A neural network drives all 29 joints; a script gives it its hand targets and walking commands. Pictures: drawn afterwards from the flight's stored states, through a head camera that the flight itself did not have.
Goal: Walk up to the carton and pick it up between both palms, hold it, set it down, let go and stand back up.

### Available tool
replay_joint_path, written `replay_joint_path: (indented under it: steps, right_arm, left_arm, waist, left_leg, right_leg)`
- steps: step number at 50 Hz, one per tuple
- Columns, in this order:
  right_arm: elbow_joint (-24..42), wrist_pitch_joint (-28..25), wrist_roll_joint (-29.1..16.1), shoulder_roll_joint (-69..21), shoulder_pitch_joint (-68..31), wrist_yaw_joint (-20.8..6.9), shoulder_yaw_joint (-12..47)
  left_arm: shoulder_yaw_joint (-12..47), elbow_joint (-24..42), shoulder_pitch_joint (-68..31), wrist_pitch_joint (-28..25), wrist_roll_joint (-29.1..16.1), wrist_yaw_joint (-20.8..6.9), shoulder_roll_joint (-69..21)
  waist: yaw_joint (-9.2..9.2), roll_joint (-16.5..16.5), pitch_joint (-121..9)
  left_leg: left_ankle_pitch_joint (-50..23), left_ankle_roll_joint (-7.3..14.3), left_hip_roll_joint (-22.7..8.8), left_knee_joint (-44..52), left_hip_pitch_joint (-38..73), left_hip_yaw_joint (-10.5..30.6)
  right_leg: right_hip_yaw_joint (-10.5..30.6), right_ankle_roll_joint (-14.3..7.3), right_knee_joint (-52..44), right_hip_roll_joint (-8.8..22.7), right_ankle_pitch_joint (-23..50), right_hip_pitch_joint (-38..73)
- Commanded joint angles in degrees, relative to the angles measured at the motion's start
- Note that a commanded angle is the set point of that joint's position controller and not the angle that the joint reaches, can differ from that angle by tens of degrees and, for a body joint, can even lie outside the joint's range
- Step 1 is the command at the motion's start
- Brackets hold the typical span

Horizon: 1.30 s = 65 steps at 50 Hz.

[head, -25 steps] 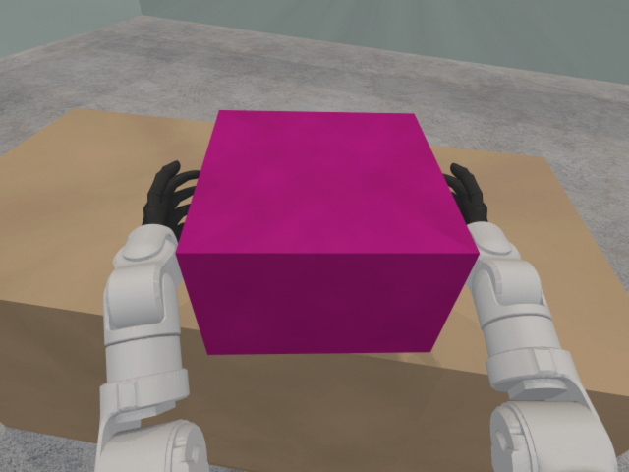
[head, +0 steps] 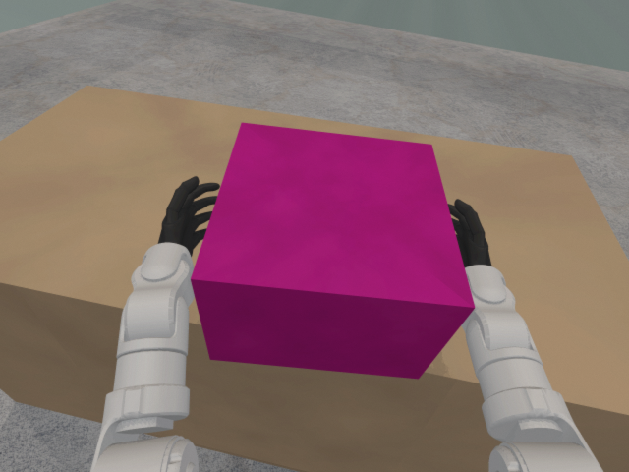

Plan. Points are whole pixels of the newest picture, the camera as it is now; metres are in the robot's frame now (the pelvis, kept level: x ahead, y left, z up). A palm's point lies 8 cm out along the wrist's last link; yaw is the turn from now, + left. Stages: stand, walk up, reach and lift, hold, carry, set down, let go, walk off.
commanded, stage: set down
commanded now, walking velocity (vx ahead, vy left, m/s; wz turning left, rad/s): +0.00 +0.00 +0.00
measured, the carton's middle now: (326, 246) +0.39 +0.00 +0.10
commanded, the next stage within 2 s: none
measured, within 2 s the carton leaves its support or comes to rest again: rests again in 1.64 s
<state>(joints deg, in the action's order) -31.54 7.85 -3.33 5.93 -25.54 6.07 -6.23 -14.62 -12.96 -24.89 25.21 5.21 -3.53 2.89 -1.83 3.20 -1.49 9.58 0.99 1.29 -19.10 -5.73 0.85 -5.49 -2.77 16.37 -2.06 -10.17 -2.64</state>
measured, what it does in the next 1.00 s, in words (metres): stands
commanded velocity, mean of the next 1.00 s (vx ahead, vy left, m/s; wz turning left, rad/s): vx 0.00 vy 0.00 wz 0.00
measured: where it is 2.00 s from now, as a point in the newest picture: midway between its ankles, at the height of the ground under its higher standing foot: outside the picture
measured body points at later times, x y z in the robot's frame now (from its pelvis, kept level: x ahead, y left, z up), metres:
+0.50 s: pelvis +0.01 +0.01 +0.00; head +0.00 +0.02 +0.45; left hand +0.39 +0.18 +0.11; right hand +0.38 -0.19 +0.09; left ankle +0.01 +0.10 -0.75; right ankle -0.01 -0.08 -0.75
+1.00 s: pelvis +0.02 +0.00 +0.00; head +0.03 +0.02 +0.45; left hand +0.43 +0.16 +0.08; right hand +0.40 -0.21 +0.07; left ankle +0.01 +0.10 -0.75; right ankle -0.01 -0.08 -0.75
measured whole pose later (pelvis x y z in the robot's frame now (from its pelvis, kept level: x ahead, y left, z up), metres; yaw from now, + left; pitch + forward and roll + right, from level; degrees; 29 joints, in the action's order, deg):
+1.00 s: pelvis +0.02 +0.00 +0.00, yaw -3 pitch +5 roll +0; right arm -45.4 0.7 3.3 6.1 -31.9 2.4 -15.2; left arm -14.5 -37.6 -34.1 10.5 4.9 -1.6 3.4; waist -0.4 1.7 -4.6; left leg 10.2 1.2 0.6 -19.0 -13.5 -1.5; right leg -3.1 -2.5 15.9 -2.6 -9.7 -11.1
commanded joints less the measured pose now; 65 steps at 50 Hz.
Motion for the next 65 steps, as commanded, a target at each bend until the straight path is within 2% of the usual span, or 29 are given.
replay_joint_path:
  steps: [1,4,8,9,11,14,16,18,19,20,22,23,25,28,30,33,35,37,40,42,44,45,47,50,53,54,59,60,65]
  right_arm:
    - [23.72,-9.12,-2.44,-30.0,-49.35,-7.49,24.72]
    - [21.18,-8.93,-3.17,-28.7,-49.16,-7.91,22.47]
    - [21.66,-8.86,-2.15,-27.15,-50.24,-8.46,21.2]
    - [20.14,-8.72,-2.13,-26.67,-48.35,-8.57,20.19]
    - [21.56,-9.46,-2.63,-28.35,-50.03,-8.27,22.02]
    - [22.93,-10.78,-2.59,-30.1,-49.19,-8.75,22.84]
    - [21.94,-11.48,-2.61,-28.35,-51.78,-8.91,21.89]
    - [19.66,-11.2,-1.32,-28.74,-48.91,-8.66,21.25]
    - [19.2,-10.95,-1.11,-29.89,-48.98,-8.74,21.38]
    - [18.33,-10.72,-0.49,-28.57,-49.3,-8.68,20.46]
    - [18.04,-11.32,0.38,-27.77,-49.0,-8.82,19.28]
    - [16.48,-11.38,0.17,-27.63,-49.92,-8.91,18.11]
    - [15.91,-11.82,1.58,-28.58,-51.24,-9.34,17.41]
    - [14.6,-12.18,2.95,-28.63,-51.65,-9.57,13.86]
    - [13.71,-12.41,3.94,-30.35,-52.69,-9.83,14.32]
    - [9.69,-13.21,5.18,-29.61,-52.92,-9.71,11.01]
    - [6.55,-13.12,5.96,-28.84,-53.09,-9.62,9.76]
    - [8.66,-13.88,5.76,-30.75,-55.59,-9.87,11.91]
    - [7.62,-13.7,5.81,-30.6,-53.97,-10.32,13.49]
    - [7.11,-13.9,4.94,-31.78,-54.1,-10.64,12.33]
    - [4.81,-14.57,6.13,-30.8,-53.67,-10.5,10.55]
    - [5.35,-14.77,6.49,-31.33,-53.39,-10.7,10.71]
    - [5.14,-14.92,5.85,-29.65,-54.13,-10.82,10.74]
    - [5.1,-15.55,6.25,-30.94,-53.47,-11.19,10.37]
    - [5.46,-16.82,6.72,-29.5,-55.14,-10.98,10.83]
    - [4.97,-16.97,7.62,-30.37,-54.67,-11.05,9.33]
    - [5.88,-18.44,7.54,-30.67,-54.54,-10.97,10.4]
    - [5.54,-18.61,7.21,-31.52,-53.51,-10.97,10.66]
    - [1.87,-19.18,8.58,-31.48,-53.18,-11.31,9.35]
  left_arm:
    - [31.55,12.79,-41.66,-5.31,-5.25,-3.77,-28.63]
    - [30.18,10.24,-40.69,-4.56,-3.79,-3.36,-28.89]
    - [27.53,7.55,-38.73,-4.47,-3.19,-3.91,-28.74]
    - [27.19,6.05,-38.9,-4.49,-2.56,-3.62,-27.39]
    - [26.25,8.14,-39.27,-5.64,-2.28,-3.75,-27.62]
    - [27.91,8.64,-40.68,-7.7,-3.71,-2.46,-28.8]
    - [28.44,7.4,-43.11,-9.15,-4.03,-1.53,-27.65]
    - [27.27,5.33,-40.76,-9.48,-2.83,-1.68,-29.23]
    - [27.45,6.79,-41.38,-9.34,-3.6,-2.38,-28.97]
    - [25.88,3.72,-40.17,-9.32,-2.34,-2.69,-28.11]
    - [25.75,3.71,-41.84,-9.3,-3.14,-2.4,-28.73]
    - [27.77,3.36,-43.33,-9.51,-3.37,-2.42,-29.28]
    - [26.3,1.37,-43.98,-10.5,-3.57,-2.31,-30.39]
    - [26.01,-1.12,-46.23,-11.79,-4.37,-2.08,-29.63]
    - [26.13,-2.87,-47.05,-13.11,-4.43,-1.8,-31.47]
    - [26.6,-4.73,-49.43,-14.64,-4.81,-1.84,-30.53]
    - [23.67,-8.22,-50.13,-15.43,-3.1,-1.91,-28.73]
    - [22.98,-10.2,-49.77,-16.62,-4.2,-1.84,-27.74]
    - [22.23,-10.74,-47.65,-16.76,-3.84,-2.3,-29.27]
    - [22.39,-9.98,-48.63,-17.32,-3.64,-2.41,-29.87]
    - [21.04,-11.75,-50.3,-17.8,-2.09,-1.9,-29.6]
    - [20.43,-11.57,-49.69,-18.2,-2.44,-2.0,-29.11]
    - [20.3,-13.13,-48.77,-18.6,-1.89,-1.56,-28.35]
    - [18.52,-13.63,-48.09,-19.7,-1.05,-1.46,-27.95]
    - [18.41,-14.47,-47.91,-20.44,-0.83,-1.71,-27.57]
    - [18.13,-14.76,-49.61,-20.81,-1.29,-1.53,-28.51]
    - [20.2,-14.16,-52.07,-24.31,-2.68,-1.32,-29.79]
    - [20.72,-13.65,-50.48,-25.07,-3.21,-1.36,-29.99]
    - [21.18,-15.52,-52.59,-26.58,-2.53,-0.86,-29.32]
  waist:
    - [-0.79,-5.73,-28.95]
    - [-1.43,-5.91,-26.49]
    - [1.02,-3.63,-25.17]
    - [0.05,-4.71,-25.78]
    - [2.49,-2.75,-28.85]
    - [2.07,-4.14,-33.38]
    - [1.42,-5.03,-34.11]
    - [2.62,-3.77,-33.39]
    - [2.1,-2.07,-31.46]
    - [1.34,-3.48,-30.6]
    - [1.74,-2.32,-32.9]
    - [0.46,-4.1,-31.37]
    - [1.06,-3.29,-31.54]
    - [-0.2,-2.99,-32.7]
    - [1.02,-1.85,-33.48]
    - [-1.98,-4.88,-35.2]
    - [-0.94,-4.74,-33.79]
    - [1.57,-3.06,-36.22]
    - [0.68,-2.81,-36.85]
    - [0.66,-4.54,-36.94]
    - [1.75,-4.4,-36.94]
    - [2.48,-2.32,-37.69]
    - [3.16,-3.8,-38.1]
    - [3.8,-2.39,-38.69]
    - [3.6,-1.99,-40.65]
    - [2.25,-1.22,-40.26]
    - [1.85,-3.87,-44.98]
    - [1.99,-2.56,-46.07]
    - [1.1,-4.68,-46.93]
  left_leg:
    - [-22.79,-4.05,-0.17,-1.24,10.34,0.12]
    - [-21.23,-3.78,-0.52,-0.98,10.9,0.86]
    - [-17.41,-2.52,-0.88,0.6,8.32,0.2]
    - [-17.89,-2.77,-0.28,1.11,8.61,-0.27]
    - [-20.61,-2.68,-0.35,-0.1,8.27,-0.3]
    - [-24.59,-3.04,-0.15,-0.73,9.4,0.01]
    - [-26.29,-3.75,-0.63,-2.38,9.12,0.51]
    - [-27.87,-3.68,-0.18,-1.55,8.31,-0.21]
    - [-25.6,-3.62,0.12,-1.24,7.92,-0.25]
    - [-23.85,-3.41,-0.17,-0.77,7.22,0.05]
    - [-24.22,-3.68,-0.46,-0.73,7.37,-0.62]
    - [-23.63,-4.17,-0.75,-0.57,8.7,-0.11]
    - [-22.23,-3.61,-1.01,-0.97,9.03,-0.23]
    - [-19.13,-3.55,-1.02,-0.05,9.24,-0.31]
    - [-20.23,-3.63,-1.06,-0.86,8.17,-0.99]
    - [-20.23,-4.37,-1.51,-1.08,8.56,-0.92]
    - [-18.9,-4.08,-1.34,-0.49,6.9,-1.71]
    - [-18.8,-2.65,-1.05,-0.52,5.09,-1.46]
    - [-23.62,-3.21,-0.83,-1.31,4.84,-1.09]
    - [-25.32,-3.14,-0.75,-1.68,5.68,-1.29]
    - [-25.25,-3.24,-1.38,-1.4,5.84,-1.34]
    - [-24.49,-3.16,-1.39,-0.72,5.18,-1.48]
    - [-23.07,-3.35,-1.67,-1.02,4.09,-1.08]
    - [-27.25,-2.86,-1.35,-1.77,1.8,-1.62]
    - [-26.04,-2.68,-1.25,-1.52,0.42,-1.14]
    - [-25.2,-2.8,-1.07,-1.69,-0.44,-1.09]
    - [-28.66,-3.18,-1.22,-3.25,2.4,-1.31]
    - [-30.24,-3.32,-1.69,-3.71,2.98,-0.58]
    - [-31.71,-4.13,-1.82,-4.58,2.53,-0.4]
  right_leg:
    - [0.98,4.21,0.99,0.83,23.21,6.19]
    - [1.54,4.25,-0.02,1.31,23.71,5.61]
    - [1.83,3.62,-0.62,1.71,20.06,6.5]
    - [1.9,3.67,-0.08,1.31,21.49,6.17]
    - [2.18,4.15,1.48,1.55,25.27,7.99]
    - [3.08,4.5,1.87,1.44,32.25,8.56]
    - [2.44,4.12,2.62,0.96,29.12,6.52]
    - [2.44,4.13,1.83,1.07,32.14,8.37]
    - [2.61,4.96,1.41,1.11,32.38,8.71]
    - [2.12,4.74,1.87,1.43,30.37,8.5]
    - [2.33,4.25,1.58,0.93,29.46,7.86]
    - [1.67,4.17,1.04,1.16,27.08,6.22]
    - [1.65,3.92,0.31,0.84,22.91,4.02]
    - [1.26,3.69,-0.67,0.89,19.82,2.3]
    - [1.76,3.82,-0.35,1.13,20.73,1.93]
    - [1.0,4.01,0.57,1.1,23.12,2.76]
    - [1.46,4.19,0.42,1.54,22.72,2.34]
    - [2.21,4.82,2.22,1.68,27.2,4.89]
    - [2.39,5.19,3.13,1.84,35.0,8.63]
    - [2.84,5.07,3.06,1.87,34.82,7.08]
    - [2.72,4.36,2.33,1.52,31.65,5.68]
    - [2.71,4.64,2.22,1.72,30.96,7.19]
    - [3.06,4.91,3.18,1.91,31.97,7.81]
    - [3.35,5.26,4.64,1.74,38.69,10.24]
    - [3.72,5.54,5.17,2.38,40.68,11.37]
    - [3.8,5.37,4.79,1.88,38.26,8.94]
    - [3.76,5.03,6.05,2.14,42.43,8.58]
    - [3.66,5.36,6.22,2.3,44.9,8.99]
    - [3.44,5.23,5.82,1.51,42.14,5.36]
